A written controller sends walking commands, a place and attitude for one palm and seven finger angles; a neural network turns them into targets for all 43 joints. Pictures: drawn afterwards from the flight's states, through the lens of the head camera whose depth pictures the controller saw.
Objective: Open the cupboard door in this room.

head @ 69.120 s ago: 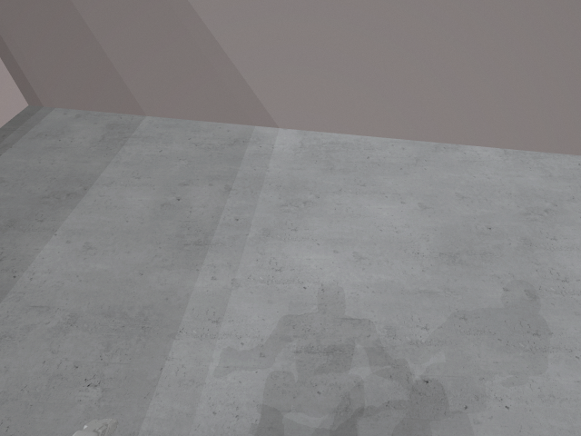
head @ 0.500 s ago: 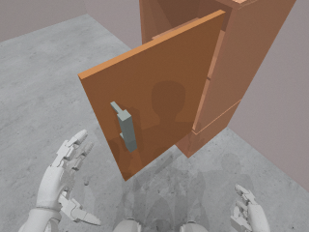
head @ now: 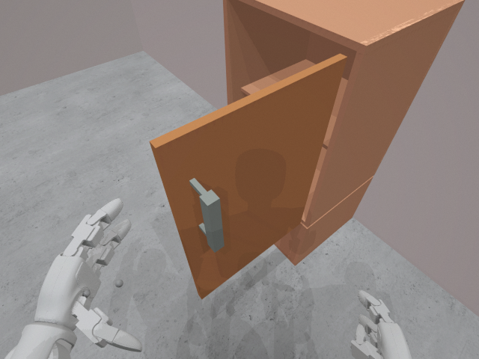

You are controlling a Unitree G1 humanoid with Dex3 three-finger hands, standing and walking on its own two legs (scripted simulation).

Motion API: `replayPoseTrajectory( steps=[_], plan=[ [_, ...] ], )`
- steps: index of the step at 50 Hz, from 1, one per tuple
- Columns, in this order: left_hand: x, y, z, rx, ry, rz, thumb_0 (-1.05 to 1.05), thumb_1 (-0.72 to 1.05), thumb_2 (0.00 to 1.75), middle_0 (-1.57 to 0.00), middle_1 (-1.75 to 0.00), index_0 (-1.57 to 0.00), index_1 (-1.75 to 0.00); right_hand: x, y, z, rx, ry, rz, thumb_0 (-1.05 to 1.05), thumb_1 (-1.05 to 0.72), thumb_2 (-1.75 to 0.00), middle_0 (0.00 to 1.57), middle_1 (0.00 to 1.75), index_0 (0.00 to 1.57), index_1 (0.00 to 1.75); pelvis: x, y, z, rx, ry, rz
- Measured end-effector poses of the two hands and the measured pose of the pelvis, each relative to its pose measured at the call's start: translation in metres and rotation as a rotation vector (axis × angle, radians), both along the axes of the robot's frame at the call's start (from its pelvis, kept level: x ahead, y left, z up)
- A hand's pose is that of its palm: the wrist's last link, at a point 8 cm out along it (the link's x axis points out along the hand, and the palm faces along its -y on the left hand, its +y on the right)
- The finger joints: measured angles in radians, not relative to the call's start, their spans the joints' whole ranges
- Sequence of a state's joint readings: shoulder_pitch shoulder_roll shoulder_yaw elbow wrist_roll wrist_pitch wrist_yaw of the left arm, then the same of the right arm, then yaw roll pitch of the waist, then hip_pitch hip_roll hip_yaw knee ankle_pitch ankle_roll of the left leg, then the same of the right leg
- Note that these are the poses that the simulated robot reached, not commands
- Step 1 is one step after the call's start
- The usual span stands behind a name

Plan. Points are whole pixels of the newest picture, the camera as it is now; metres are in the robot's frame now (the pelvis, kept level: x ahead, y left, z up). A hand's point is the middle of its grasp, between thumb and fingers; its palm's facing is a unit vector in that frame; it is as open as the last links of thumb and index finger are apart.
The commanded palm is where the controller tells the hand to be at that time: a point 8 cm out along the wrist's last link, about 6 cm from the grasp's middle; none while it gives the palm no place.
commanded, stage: draw the hand back to the body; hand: left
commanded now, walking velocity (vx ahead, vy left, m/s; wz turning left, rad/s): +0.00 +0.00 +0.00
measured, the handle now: (206, 216) +0.35 +0.09 +0.04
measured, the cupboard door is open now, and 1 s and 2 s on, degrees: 90 90 90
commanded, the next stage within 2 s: step back with the hand held close in 1.14 s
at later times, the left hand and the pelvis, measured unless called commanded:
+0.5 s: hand (58, 245) +0.22 +0.24 +0.16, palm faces +0.35 -0.85 -0.39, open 12.2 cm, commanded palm +0.17 +0.28 +0.18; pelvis +0.03 +0.01 +0.05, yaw -1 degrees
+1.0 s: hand (35, 224) +0.23 +0.25 +0.20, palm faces +0.43 -0.81 -0.41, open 7.5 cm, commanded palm +0.18 +0.29 +0.22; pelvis +0.03 -0.01 +0.05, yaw -2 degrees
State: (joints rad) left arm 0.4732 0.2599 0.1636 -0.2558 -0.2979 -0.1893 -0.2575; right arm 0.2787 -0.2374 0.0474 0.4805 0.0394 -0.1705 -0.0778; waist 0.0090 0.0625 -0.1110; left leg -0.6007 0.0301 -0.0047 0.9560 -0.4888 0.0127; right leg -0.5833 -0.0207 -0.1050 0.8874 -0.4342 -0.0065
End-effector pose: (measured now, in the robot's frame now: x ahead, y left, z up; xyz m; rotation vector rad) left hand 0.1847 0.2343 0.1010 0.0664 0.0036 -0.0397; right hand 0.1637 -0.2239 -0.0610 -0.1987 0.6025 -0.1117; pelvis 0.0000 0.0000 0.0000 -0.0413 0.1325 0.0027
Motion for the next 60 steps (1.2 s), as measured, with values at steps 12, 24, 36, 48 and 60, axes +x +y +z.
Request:
replayPoseTrajectory(
  steps=[12, 24, 36, 48, 60],
  plan=[
    [-0.011, 0.021, 0.038, 0.253, 0.056, 0.267, -0.01, -0.28, 0.39, -0.16, -0.3, -0.17, -0.31, 0.012, 0.007, 0.021, -0.017, 0.005, 0.004, 0.02, -0.91, -0.9, 0.2, 0.3, 0.2, 0.3, 0.01, 0.003, 0.026, 0.012, -0.082, -0.01],
    [-0.001, 0.045, 0.073, 0.34, 0.009, 0.404, 0.0, 0.12, 0.56, -0.18, -0.3, -0.18, -0.31, 0.026, 0.011, 0.031, -0.019, 0.052, 0.028, 0.02, -0.91, -0.9, 0.2, 0.3, 0.2, 0.3, 0.025, 0.005, 0.047, 0.024, -0.16, -0.018],
    [0.006, 0.054, 0.114, 0.399, -0.107, 0.442, 0.0, 0.53, 0.74, -0.2, -0.3, -0.2, -0.31, 0.044, 0.005, 0.038, -0.009, 0.047, 0.035, 0.01, -0.91, -0.9, 0.2, 0.3, 0.2, 0.3, 0.034, 0.001, 0.053, 0.025, -0.188, -0.029],
    [0.0, 0.051, 0.122, 0.398, -0.132, 0.473, 0.01, 0.84, 0.87, -0.21, -0.3, -0.21, -0.31, 0.037, -0.007, 0.035, 0.002, 0.071, 0.019, 0.01, -0.91, -0.9, 0.2, 0.3, 0.2, 0.3, 0.03, -0.007, 0.055, 0.027, -0.202, -0.033],
    [-0.01, 0.042, 0.124, 0.4, -0.151, 0.459, 0.01, 0.89, 0.9, -0.21, -0.3, -0.21, -0.31, 0.019, -0.018, 0.033, -0.002, 0.072, -0.006, 0.01, -0.91, -0.9, 0.2, 0.3, 0.2, 0.3, 0.02, -0.015, 0.055, 0.027, -0.221, -0.036]
  ],
)
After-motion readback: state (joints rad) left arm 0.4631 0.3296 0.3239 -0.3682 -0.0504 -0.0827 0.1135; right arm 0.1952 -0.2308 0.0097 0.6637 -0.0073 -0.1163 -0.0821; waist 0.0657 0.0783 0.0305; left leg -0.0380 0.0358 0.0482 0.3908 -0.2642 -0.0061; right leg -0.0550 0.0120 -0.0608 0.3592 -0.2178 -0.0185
